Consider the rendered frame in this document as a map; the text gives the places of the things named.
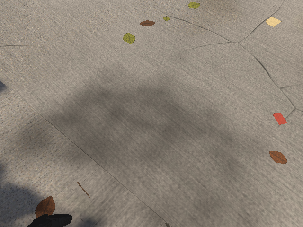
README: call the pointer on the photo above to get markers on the left robot hand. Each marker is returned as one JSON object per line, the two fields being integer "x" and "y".
{"x": 56, "y": 220}

